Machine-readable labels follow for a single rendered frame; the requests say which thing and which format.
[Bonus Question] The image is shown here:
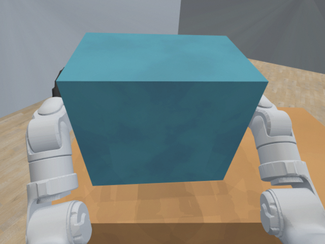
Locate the robot left hand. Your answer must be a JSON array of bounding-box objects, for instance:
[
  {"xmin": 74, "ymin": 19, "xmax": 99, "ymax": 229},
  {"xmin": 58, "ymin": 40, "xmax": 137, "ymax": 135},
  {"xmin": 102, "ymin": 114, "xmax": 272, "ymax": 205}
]
[{"xmin": 52, "ymin": 68, "xmax": 64, "ymax": 97}]

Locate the left robot forearm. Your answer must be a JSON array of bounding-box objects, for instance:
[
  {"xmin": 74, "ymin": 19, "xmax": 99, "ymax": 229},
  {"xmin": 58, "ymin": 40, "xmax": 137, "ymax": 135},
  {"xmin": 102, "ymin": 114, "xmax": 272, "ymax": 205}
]
[{"xmin": 25, "ymin": 97, "xmax": 78, "ymax": 244}]

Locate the right robot forearm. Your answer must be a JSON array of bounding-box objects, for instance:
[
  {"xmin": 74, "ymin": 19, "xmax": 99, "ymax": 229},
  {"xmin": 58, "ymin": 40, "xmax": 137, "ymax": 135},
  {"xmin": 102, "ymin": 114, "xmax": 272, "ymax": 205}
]
[{"xmin": 248, "ymin": 95, "xmax": 325, "ymax": 217}]

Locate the robot left upper arm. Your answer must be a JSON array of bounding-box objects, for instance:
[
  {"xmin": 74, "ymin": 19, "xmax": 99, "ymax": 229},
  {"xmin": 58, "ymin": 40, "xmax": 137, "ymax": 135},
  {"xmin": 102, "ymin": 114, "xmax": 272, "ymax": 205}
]
[{"xmin": 26, "ymin": 200, "xmax": 92, "ymax": 244}]

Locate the pedestal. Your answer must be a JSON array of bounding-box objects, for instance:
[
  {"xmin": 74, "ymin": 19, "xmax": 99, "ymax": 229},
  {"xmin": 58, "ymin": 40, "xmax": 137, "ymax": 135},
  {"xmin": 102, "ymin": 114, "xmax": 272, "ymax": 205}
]
[{"xmin": 52, "ymin": 107, "xmax": 325, "ymax": 244}]

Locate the carton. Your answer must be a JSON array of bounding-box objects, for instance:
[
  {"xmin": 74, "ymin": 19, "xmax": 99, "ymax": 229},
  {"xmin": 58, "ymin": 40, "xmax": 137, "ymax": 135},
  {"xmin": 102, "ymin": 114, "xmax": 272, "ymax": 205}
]
[{"xmin": 56, "ymin": 33, "xmax": 268, "ymax": 186}]

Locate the robot right upper arm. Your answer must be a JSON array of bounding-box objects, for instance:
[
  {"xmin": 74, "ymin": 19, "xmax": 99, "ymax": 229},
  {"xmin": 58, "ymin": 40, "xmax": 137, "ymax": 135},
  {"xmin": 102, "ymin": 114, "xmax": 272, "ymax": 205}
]
[{"xmin": 260, "ymin": 188, "xmax": 325, "ymax": 244}]

